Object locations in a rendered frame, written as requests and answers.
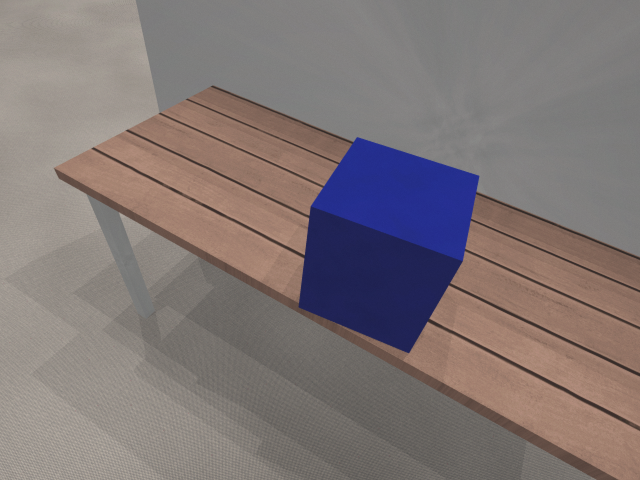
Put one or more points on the table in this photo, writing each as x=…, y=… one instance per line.
x=538, y=331

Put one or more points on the carton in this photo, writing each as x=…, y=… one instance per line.
x=386, y=235

